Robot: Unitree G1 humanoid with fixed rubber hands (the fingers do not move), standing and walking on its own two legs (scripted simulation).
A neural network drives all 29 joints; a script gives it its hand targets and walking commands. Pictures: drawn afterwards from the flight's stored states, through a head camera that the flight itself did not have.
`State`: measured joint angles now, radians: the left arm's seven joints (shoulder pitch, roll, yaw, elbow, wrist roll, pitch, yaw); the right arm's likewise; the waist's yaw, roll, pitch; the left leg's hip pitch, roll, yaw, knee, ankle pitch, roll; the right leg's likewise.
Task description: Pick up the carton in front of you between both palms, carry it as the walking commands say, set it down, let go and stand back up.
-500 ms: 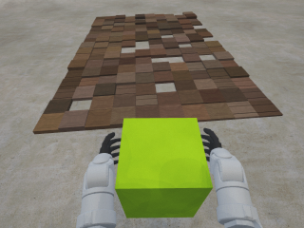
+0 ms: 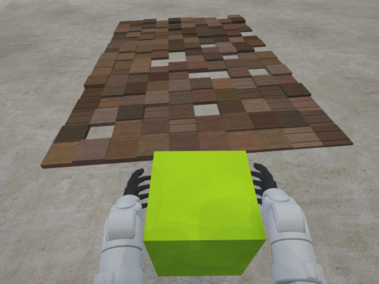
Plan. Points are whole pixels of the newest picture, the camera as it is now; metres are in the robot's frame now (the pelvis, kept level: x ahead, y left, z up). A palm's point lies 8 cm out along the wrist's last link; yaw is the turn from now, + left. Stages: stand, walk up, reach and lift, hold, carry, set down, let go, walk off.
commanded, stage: hold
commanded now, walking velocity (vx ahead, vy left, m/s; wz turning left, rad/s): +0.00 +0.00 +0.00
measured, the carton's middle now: (199, 216) +0.28 +0.00 -0.02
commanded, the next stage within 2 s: carry in 0.46 s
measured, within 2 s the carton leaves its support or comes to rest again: neither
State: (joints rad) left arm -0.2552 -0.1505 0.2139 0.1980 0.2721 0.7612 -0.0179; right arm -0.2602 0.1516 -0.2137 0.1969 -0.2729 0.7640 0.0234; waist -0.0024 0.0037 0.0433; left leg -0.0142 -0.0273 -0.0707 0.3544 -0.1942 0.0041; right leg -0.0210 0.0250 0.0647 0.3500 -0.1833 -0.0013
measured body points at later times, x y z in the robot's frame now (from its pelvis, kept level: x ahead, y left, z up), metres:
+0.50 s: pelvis +0.00 +0.00 +0.00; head -0.05 +0.00 +0.45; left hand +0.30 +0.15 +0.04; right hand +0.30 -0.15 +0.04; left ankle +0.01 +0.12 -0.74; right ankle +0.02 -0.12 -0.74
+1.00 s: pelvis +0.16 +0.00 -0.01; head +0.15 +0.00 +0.44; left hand +0.43 +0.17 +0.08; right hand +0.45 -0.13 +0.08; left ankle +0.24 +0.10 -0.74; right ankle +0.02 -0.12 -0.75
